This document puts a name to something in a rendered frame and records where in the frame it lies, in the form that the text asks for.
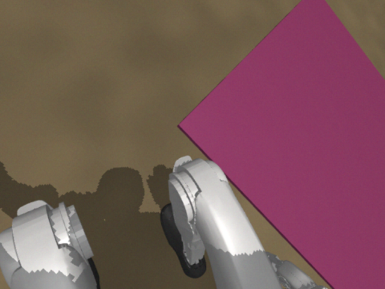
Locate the right robot foot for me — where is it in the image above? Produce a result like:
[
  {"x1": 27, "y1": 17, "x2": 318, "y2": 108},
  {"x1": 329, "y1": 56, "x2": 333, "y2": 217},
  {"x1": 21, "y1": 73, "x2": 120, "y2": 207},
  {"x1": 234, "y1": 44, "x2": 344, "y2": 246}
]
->
[{"x1": 160, "y1": 203, "x2": 206, "y2": 278}]

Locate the left robot foot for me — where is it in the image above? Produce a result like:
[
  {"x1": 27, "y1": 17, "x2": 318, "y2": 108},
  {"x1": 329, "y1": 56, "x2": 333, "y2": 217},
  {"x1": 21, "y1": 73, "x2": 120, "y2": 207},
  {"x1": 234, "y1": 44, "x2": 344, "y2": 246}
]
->
[{"x1": 88, "y1": 257, "x2": 100, "y2": 289}]

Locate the right robot hand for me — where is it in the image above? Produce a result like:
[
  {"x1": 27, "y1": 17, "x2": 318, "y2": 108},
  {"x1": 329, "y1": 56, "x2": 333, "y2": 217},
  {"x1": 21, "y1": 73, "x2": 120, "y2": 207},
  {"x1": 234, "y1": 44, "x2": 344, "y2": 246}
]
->
[{"x1": 266, "y1": 252, "x2": 317, "y2": 289}]

